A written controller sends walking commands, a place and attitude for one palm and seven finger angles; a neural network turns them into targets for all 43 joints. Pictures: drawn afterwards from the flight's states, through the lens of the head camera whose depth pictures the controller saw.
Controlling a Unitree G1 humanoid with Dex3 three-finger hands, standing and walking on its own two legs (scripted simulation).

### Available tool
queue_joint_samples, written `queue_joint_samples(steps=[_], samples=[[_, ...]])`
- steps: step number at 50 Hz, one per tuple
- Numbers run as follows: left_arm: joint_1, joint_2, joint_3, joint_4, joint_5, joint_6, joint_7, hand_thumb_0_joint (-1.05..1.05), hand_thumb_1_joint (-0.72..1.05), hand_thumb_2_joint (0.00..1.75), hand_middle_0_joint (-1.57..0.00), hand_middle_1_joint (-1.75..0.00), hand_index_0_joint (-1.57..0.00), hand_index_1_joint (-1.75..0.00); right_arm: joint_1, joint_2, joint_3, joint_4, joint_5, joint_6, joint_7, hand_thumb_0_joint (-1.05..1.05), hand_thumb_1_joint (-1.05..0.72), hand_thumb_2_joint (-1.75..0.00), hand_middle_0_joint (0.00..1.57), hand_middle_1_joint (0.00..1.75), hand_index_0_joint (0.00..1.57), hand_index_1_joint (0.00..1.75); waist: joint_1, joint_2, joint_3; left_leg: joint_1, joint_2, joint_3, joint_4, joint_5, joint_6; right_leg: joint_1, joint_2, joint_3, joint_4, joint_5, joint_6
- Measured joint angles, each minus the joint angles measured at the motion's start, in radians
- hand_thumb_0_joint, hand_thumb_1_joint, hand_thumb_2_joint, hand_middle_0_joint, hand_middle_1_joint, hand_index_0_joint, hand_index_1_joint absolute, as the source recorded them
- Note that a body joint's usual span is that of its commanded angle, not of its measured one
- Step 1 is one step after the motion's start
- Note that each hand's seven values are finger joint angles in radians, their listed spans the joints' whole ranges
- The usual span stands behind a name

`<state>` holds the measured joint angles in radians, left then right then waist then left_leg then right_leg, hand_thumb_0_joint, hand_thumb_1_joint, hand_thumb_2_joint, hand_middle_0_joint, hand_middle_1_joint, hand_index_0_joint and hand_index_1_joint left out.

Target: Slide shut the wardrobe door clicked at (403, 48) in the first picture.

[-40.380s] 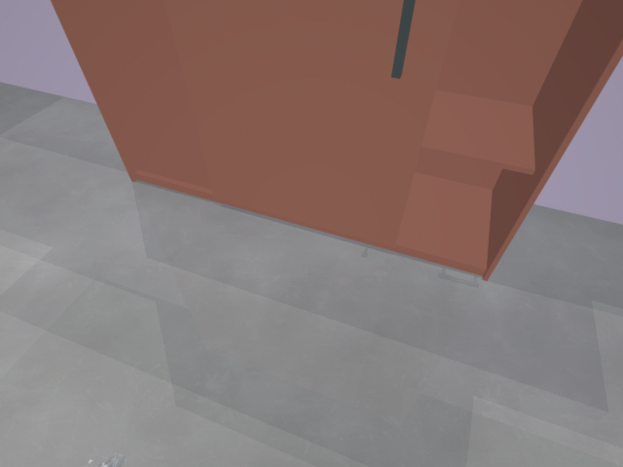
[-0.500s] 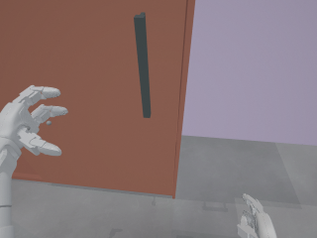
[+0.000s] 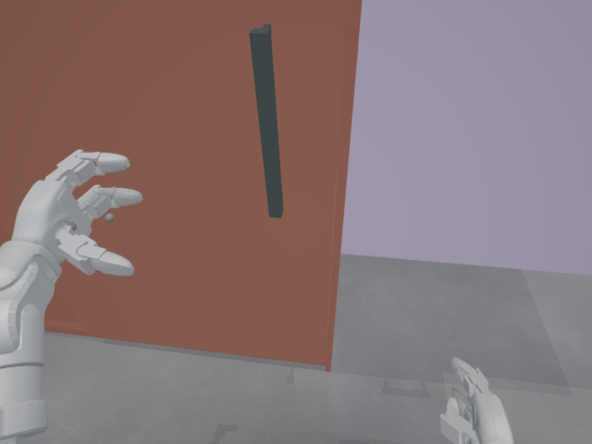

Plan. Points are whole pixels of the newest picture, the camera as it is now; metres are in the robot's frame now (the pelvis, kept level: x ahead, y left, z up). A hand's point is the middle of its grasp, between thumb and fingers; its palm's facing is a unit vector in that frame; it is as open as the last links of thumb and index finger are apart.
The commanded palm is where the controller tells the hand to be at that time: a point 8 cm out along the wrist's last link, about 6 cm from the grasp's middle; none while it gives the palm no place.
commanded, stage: move the hooked fingers beside the handle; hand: left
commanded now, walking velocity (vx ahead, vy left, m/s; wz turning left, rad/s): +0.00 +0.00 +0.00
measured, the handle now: (272, 133) +0.55 +0.11 +0.17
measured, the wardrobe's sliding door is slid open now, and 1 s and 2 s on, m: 0.00 0.00 0.00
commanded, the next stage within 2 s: none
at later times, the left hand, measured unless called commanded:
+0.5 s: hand (165, 185) +0.36 +0.22 +0.20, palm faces +0.02 -1.00 -0.04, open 14.0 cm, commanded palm +0.34 +0.27 +0.20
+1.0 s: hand (200, 160) +0.42 +0.19 +0.20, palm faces +0.01 -1.00 -0.02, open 14.0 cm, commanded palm +0.41 +0.25 +0.20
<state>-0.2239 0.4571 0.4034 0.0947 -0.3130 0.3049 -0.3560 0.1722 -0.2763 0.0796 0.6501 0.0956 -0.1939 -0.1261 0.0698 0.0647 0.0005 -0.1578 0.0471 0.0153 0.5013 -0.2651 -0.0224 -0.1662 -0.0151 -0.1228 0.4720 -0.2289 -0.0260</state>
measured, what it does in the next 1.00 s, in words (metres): stands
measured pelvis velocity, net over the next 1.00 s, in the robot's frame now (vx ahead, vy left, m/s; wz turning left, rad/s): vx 0.02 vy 0.01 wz -0.03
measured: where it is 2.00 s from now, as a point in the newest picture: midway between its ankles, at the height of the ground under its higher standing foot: outside the picture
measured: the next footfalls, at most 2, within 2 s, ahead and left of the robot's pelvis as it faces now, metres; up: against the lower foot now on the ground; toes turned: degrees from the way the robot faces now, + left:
none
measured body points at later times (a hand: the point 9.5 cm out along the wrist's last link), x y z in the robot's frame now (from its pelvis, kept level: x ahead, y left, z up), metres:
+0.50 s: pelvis +0.01 +0.01 +0.00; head -0.01 -0.01 +0.45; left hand +0.35 +0.27 +0.20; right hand +0.18 -0.23 -0.08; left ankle +0.01 +0.13 -0.74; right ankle +0.02 -0.10 -0.74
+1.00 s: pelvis +0.02 +0.01 +0.00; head +0.01 -0.01 +0.45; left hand +0.41 +0.25 +0.20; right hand +0.15 -0.25 -0.10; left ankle +0.01 +0.13 -0.74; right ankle +0.02 -0.10 -0.74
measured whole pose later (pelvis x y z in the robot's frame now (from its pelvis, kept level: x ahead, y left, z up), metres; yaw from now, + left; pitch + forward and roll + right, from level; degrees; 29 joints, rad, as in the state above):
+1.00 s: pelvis +0.02 +0.01 +0.00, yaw -2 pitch -1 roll +0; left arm -0.58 0.37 0.27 0.42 -0.21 0.27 -0.19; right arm 0.25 -0.27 0.04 0.69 0.08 -0.11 -0.11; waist 0.00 0.05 -0.02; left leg -0.19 0.04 0.05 0.47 -0.27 -0.01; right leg -0.21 -0.02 -0.09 0.45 -0.23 -0.01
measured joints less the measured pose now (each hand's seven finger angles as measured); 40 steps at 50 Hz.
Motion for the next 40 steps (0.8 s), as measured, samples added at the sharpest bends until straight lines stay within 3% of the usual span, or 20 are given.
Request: queue_joint_samples(steps=[5, 12, 26, 40], samples=[[-0.057, -0.016, -0.035, 0.036, 0.016, -0.003, 0.021, -0.01, -0.51, 0.30, -0.31, -1.20, -0.30, -1.20, -0.006, 0.004, 0.002, 0.007, -0.004, 0.002, -0.003, 0.02, -0.90, -0.90, 0.21, 0.30, 0.20, 0.30, -0.011, -0.005, 0.002, -0.006, -0.002, 0.002, 0.000, 0.001, 0.001, -0.009, -0.002, 0.003, 0.004, 0.000, 0.000], [-0.104, -0.015, -0.032, 0.087, 0.030, 0.003, 0.042, -0.01, -0.51, 0.30, -0.31, -1.20, -0.30, -1.20, 0.008, 0.010, -0.001, -0.001, -0.006, 0.014, 0.005, 0.02, -0.90, -0.90, 0.21, 0.30, 0.20, 0.30, -0.031, -0.011, -0.008, -0.008, -0.002, 0.018, -0.007, -0.001, 0.004, -0.023, -0.002, 0.019, 0.007, -0.001, 0.003], [-0.177, -0.074, -0.100, 0.119, 0.060, 0.005, 0.107, -0.01, -0.51, 0.30, -0.30, -1.20, -0.30, -1.20, 0.036, 0.008, -0.014, 0.024, -0.007, 0.040, 0.002, 0.02, -0.90, -0.90, 0.21, 0.30, 0.20, 0.30, -0.039, -0.014, -0.010, -0.009, -0.012, 0.026, -0.018, -0.004, 0.013, -0.027, -0.010, 0.027, -0.001, -0.003, 0.013], [-0.309, -0.075, -0.116, 0.279, 0.091, -0.009, 0.153, -0.01, -0.50, 0.30, -0.30, -1.20, -0.30, -1.20, 0.048, 0.017, -0.017, 0.031, -0.015, 0.075, 0.011, 0.02, -0.90, -0.90, 0.21, 0.30, 0.20, 0.30, -0.066, -0.019, -0.019, -0.019, -0.008, 0.036, -0.034, -0.003, 0.012, -0.042, -0.005, 0.037, -0.016, 0.002, 0.013]])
